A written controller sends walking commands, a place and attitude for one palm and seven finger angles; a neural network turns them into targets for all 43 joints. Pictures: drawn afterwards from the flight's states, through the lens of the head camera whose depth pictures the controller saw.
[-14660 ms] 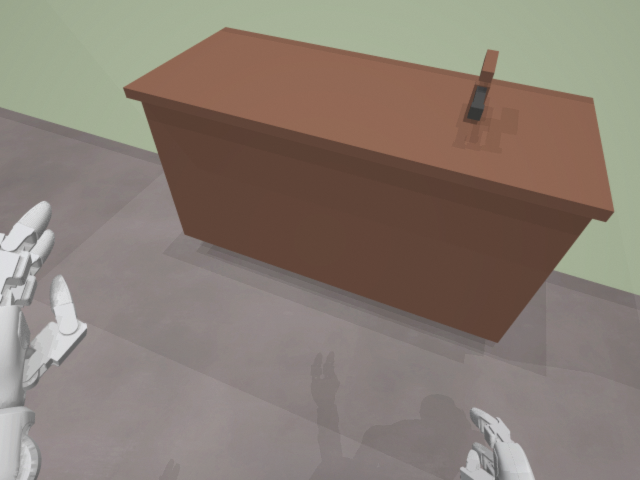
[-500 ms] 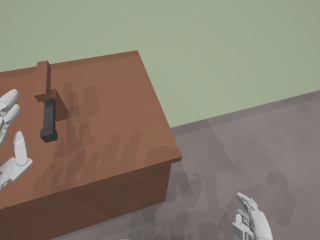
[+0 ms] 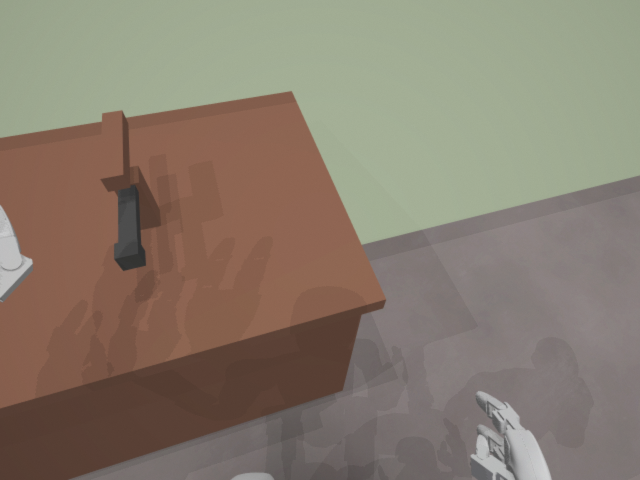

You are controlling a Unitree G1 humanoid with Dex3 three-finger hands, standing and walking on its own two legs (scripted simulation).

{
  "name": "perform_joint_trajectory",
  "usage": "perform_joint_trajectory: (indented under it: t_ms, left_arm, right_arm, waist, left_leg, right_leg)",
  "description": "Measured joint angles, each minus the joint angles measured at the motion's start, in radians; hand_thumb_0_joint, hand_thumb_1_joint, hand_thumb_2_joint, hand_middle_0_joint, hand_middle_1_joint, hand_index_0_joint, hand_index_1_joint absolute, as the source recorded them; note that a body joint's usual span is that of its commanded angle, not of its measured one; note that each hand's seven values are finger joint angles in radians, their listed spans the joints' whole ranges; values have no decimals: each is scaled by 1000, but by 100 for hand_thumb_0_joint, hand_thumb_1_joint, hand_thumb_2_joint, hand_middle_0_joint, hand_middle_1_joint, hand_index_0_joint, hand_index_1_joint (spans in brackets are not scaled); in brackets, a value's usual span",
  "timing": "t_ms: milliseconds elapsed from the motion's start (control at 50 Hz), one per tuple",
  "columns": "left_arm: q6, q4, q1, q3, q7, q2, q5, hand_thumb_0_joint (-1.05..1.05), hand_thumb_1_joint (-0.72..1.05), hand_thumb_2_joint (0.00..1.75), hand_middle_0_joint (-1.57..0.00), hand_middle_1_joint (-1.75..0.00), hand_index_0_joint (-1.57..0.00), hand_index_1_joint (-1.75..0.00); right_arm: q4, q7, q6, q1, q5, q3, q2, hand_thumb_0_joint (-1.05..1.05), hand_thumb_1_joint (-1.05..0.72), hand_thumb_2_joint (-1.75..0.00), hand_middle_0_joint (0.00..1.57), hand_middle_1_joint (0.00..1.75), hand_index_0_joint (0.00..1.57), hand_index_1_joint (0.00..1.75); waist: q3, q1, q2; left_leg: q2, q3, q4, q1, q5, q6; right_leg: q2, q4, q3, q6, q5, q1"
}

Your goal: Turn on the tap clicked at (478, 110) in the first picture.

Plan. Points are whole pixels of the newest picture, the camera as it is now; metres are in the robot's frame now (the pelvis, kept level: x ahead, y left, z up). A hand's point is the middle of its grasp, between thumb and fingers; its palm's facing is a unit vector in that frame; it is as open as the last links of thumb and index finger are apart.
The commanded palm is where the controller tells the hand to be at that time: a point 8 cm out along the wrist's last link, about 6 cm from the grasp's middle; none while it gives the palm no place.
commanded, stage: come to a stop and stand still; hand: left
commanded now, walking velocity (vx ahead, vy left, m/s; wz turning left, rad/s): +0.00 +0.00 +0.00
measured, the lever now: (130, 254) +0.35 +0.28 +0.05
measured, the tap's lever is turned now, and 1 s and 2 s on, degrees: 0 0 0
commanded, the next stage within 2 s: look again from close up in 0.58 s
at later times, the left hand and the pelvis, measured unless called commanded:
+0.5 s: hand (6, 283) +0.24 +0.31 +0.16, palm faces +0.39 -0.85 -0.36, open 7.4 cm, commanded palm +0.17 +0.34 +0.18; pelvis +0.02 +0.06 +0.00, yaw +1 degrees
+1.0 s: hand (7, 296) +0.23 +0.30 +0.16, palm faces +0.39 -0.85 -0.36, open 7.4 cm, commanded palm +0.17 +0.34 +0.18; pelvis +0.02 +0.05 +0.00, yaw +2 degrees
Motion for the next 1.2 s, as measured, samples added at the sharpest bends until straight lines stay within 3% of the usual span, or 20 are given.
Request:
perform_joint_trajectory:
  t_ms: [60,140,240,340,520,820,1200]
  left_arm:
    - [-13,-73,138,-89,-14,-65,16,1,90,89,-20,-30,-20,-30]
    - [-26,-100,225,-140,-29,-65,28,1,89,89,-21,-30,-21,-30]
    - [-35,-72,146,-94,-9,-45,38,1,88,89,-22,-31,-21,-30]
    - [-48,-84,101,-71,11,-77,38,2,89,89,-21,-30,-21,-30]
    - [-31,-65,123,-127,2,-103,50,1,89,89,-21,-30,-20,-30]
    - [-17,-88,155,-119,17,-96,37,1,89,89,-21,-30,-20,-30]
    - [-12,-58,161,-123,19,-100,31,1,89,89,-21,-30,-21,-30]
  right_arm:
    - [-12,6,-4,9,0,5,7,1,-90,-90,20,30,20,30]
    - [-8,-17,1,37,-10,23,39,1,-90,-90,20,30,20,30]
    - [-2,-28,-13,61,-18,39,54,1,-90,-90,20,30,20,30]
    - [12,-16,-22,37,-24,48,57,1,-90,-90,20,30,20,30]
    - [-23,-16,7,-17,-31,49,63,1,-90,-90,20,30,20,30]
    - [-22,-29,48,2,-26,33,39,1,-90,-90,20,30,20,30]
    - [-8,-39,49,25,-21,28,44,1,-90,-90,20,30,20,30]
  waist:
    - [-11,-31,6]
    - [-25,-40,-18]
    - [-23,-12,-29]
    - [-37,-1,-18]
    - [-55,-14,-21]
    - [-58,-16,-16]
    - [-71,-23,-7]
  left_leg:
    - [-10,14,5,6,-10,17]
    - [-19,13,-1,16,-13,31]
    - [-36,2,0,22,-17,48]
    - [-46,3,-5,36,-24,61]
    - [-60,7,-22,53,-28,73]
    - [-56,-9,-27,59,-25,69]
    - [-42,-7,-54,70,-4,50]
  right_leg:
    - [-9,-4,15,11,0,7]
    - [-17,-27,14,21,6,27]
    - [-34,-38,3,34,6,46]
    - [-43,-61,4,51,10,69]
    - [-55,-81,9,56,10,87]
    - [-50,-114,-9,62,22,112]
    - [-36,-116,-5,46,30,108]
